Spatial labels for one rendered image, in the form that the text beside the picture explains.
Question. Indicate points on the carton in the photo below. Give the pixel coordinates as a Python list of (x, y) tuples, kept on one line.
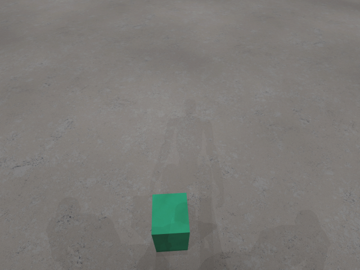
[(170, 222)]

